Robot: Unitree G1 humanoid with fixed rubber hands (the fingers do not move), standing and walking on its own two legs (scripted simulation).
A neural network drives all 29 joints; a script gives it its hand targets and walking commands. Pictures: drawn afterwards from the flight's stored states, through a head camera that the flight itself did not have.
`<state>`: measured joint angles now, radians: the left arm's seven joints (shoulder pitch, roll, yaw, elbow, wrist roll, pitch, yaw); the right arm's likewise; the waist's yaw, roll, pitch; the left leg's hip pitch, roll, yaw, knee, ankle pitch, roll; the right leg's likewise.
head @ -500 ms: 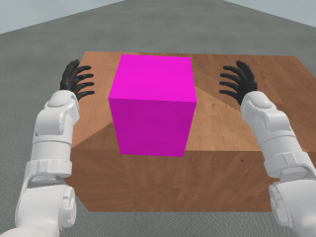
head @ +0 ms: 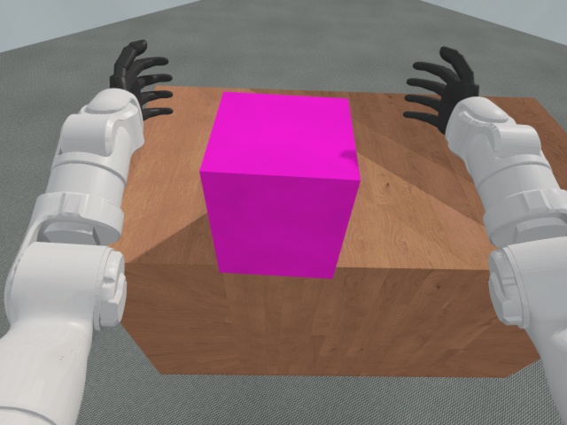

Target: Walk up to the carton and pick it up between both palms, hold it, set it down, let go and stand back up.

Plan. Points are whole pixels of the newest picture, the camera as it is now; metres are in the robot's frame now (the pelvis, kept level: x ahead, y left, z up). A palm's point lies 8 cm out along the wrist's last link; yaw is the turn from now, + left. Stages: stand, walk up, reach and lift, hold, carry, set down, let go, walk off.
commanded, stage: reach and lift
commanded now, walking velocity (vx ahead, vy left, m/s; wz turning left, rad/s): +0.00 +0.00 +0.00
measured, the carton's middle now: (280, 189) +0.49 +0.03 +0.04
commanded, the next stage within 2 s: none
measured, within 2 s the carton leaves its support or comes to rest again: neither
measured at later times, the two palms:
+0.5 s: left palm (145, 138) +0.45 +0.22 +0.17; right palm (427, 141) +0.46 -0.18 +0.18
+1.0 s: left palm (161, 173) +0.45 +0.21 +0.11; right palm (406, 169) +0.46 -0.16 +0.12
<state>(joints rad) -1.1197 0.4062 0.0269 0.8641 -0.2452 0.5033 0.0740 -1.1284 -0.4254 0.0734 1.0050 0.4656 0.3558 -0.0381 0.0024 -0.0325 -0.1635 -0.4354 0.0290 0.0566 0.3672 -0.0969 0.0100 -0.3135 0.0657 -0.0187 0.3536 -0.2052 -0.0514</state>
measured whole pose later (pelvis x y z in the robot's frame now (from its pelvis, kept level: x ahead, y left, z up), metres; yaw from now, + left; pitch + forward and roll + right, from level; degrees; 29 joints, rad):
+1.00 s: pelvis +0.00 -0.01 -0.01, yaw +0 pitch +18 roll -1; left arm -1.06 0.29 0.03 1.32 -0.18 -0.09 0.05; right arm -1.02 -0.25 0.01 1.23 0.31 -0.03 -0.07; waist 0.02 -0.05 -0.24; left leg -0.63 0.04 0.03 0.44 -0.12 -0.01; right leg -0.51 0.07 -0.05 0.43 -0.23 -0.06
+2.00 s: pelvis +0.01 +0.02 +0.00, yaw -2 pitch +6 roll +0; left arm -0.92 -0.06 0.60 0.90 0.43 0.05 0.02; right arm -0.88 0.09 -0.70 0.89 -0.44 -0.06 0.01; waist 0.05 -0.03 -0.05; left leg -0.32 0.00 0.08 0.31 -0.10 0.03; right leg -0.22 0.03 -0.01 0.31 -0.20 -0.03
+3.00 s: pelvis +0.01 +0.01 +0.01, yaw -2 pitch +3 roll +0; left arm -0.84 -0.07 0.58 0.79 0.44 0.13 -0.02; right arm -0.82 0.15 -0.69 0.85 -0.47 -0.08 -0.01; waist 0.04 -0.06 -0.02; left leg -0.23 0.01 0.10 0.29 -0.11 0.02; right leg -0.15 0.02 -0.05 0.32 -0.22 -0.04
